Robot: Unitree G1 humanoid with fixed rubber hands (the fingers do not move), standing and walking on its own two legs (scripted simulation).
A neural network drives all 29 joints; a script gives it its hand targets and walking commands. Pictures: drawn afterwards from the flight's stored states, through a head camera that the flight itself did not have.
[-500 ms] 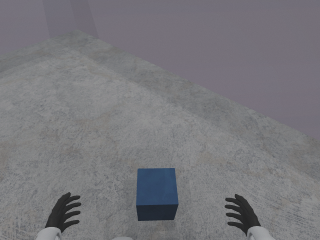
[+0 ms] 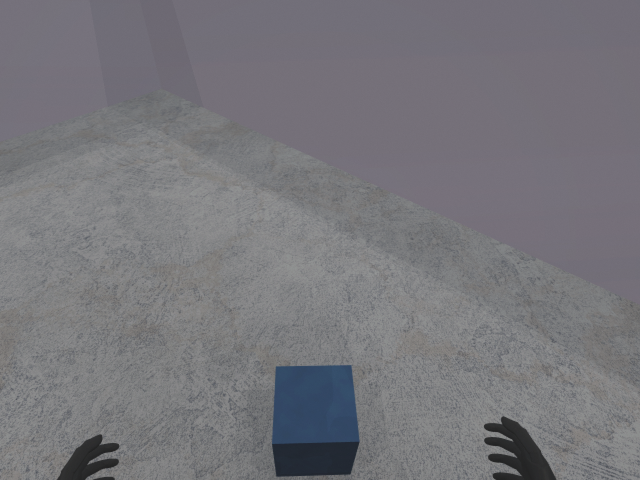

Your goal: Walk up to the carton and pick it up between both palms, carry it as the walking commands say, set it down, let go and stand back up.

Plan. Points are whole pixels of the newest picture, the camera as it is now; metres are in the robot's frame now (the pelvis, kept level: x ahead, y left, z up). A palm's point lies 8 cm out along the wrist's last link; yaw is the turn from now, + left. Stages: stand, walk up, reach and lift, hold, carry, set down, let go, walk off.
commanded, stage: stand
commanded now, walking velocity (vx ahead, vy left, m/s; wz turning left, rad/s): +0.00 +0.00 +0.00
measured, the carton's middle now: (313, 421) +0.46 +0.00 -0.63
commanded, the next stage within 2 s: none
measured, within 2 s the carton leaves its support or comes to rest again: neither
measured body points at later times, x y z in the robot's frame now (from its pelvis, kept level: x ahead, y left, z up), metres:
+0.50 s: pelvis +0.01 +0.00 +0.00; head -0.03 +0.00 +0.45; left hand +0.14 +0.30 -0.08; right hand +0.17 -0.28 -0.07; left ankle +0.04 +0.11 -0.72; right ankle -0.01 -0.12 -0.72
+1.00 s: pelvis +0.00 +0.00 +0.00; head -0.04 +0.00 +0.45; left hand +0.13 +0.30 -0.09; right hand +0.15 -0.28 -0.08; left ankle +0.04 +0.11 -0.72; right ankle -0.01 -0.12 -0.72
